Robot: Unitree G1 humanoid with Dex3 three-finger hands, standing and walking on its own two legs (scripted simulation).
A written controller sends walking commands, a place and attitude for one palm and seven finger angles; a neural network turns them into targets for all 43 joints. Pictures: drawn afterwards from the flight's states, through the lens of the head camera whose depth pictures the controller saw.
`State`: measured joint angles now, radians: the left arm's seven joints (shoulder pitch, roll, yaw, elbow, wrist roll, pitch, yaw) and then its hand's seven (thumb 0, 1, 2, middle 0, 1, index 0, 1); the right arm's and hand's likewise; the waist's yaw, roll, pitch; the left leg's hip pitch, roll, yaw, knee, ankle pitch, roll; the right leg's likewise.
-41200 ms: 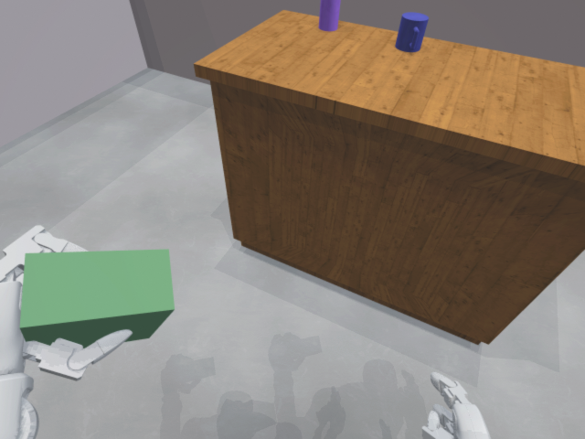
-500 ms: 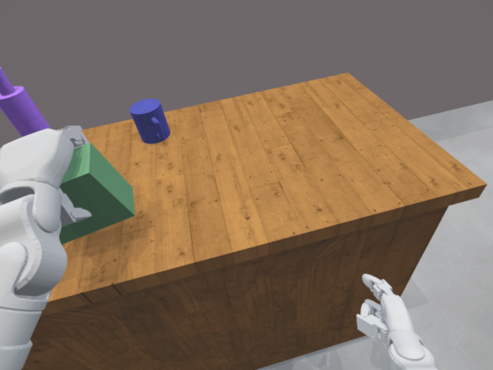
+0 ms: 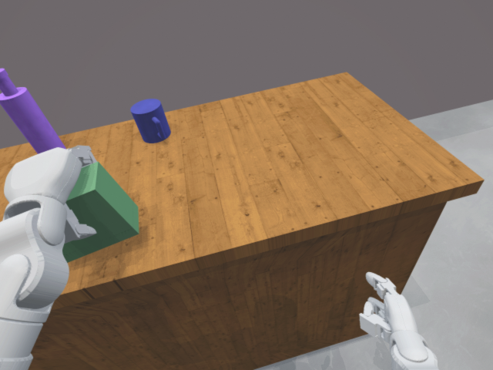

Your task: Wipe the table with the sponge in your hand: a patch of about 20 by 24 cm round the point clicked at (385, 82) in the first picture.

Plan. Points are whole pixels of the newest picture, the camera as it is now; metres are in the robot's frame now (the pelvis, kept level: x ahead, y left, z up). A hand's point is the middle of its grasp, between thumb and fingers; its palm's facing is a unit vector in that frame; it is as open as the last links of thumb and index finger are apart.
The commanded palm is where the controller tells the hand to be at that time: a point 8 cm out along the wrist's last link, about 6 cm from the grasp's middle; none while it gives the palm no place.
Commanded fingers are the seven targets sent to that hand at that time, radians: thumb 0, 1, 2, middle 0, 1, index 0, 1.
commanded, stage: lower the sponge onto the table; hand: left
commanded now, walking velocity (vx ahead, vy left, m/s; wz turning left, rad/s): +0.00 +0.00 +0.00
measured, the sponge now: (86, 222) +0.27 +0.31 +0.14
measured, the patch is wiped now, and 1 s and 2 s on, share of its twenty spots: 0.10 0.10 0.20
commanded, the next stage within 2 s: wipe forward along the first lane in 1.40 s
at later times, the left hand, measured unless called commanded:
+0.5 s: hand (95, 215) +0.27 +0.28 +0.16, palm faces +0.05 -0.06 -1.00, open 10.1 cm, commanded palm +0.23 +0.29 +0.26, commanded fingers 0.00 0.10 1.30 -1.20 -1.60 -1.20 -1.60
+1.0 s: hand (86, 211) +0.27 +0.30 +0.16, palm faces +0.10 -0.06 -0.99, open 10.1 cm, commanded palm +0.23 +0.29 +0.23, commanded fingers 0.00 0.10 1.30 -1.20 -1.60 -1.20 -1.60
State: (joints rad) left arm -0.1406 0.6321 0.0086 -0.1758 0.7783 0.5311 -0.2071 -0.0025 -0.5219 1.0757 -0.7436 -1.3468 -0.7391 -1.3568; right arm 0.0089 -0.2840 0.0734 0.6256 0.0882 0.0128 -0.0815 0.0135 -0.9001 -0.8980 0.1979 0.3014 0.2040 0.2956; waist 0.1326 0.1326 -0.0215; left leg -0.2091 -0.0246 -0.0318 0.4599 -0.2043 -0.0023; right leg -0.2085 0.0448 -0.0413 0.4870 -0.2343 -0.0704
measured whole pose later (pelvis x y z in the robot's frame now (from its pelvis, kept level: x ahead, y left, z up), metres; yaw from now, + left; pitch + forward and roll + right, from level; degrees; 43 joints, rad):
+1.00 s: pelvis +0.01 +0.01 +0.00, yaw +0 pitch -3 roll +1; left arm -0.06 0.60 -0.05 -0.21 0.83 0.42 -0.16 0.00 -0.53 1.08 -0.74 -1.35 -0.75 -1.34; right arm 0.02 -0.26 0.07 0.65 0.06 0.01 -0.08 0.01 -0.90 -0.90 0.20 0.30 0.20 0.30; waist 0.15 0.11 -0.02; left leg -0.19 -0.04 -0.03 0.45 -0.22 0.01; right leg -0.18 0.03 -0.03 0.47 -0.24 -0.06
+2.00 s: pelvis +0.01 -0.01 +0.00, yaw +1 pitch -2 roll +1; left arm -0.22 0.61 -0.03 0.09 0.89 0.36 -0.19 -0.01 -0.55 1.09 -0.76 -1.34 -0.77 -1.32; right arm 0.09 -0.29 0.06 0.66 0.07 0.02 -0.10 0.01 -0.90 -0.90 0.20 0.30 0.20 0.30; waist 0.10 0.11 -0.03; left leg -0.24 -0.02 -0.06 0.49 -0.23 -0.01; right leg -0.22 0.06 -0.06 0.50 -0.25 -0.09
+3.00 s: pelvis -0.01 +0.01 -0.01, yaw -1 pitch +5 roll +0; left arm -0.68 0.73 0.03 0.81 0.97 0.07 -0.14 0.02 -0.58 1.11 -0.78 -1.34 -0.79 -1.34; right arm 0.25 -0.31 0.01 0.67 0.10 0.10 -0.10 0.01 -0.90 -0.90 0.20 0.30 0.21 0.30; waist 0.01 0.08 -0.08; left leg -0.42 -0.03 -0.05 0.57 -0.24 0.02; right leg -0.40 0.06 -0.03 0.54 -0.23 -0.06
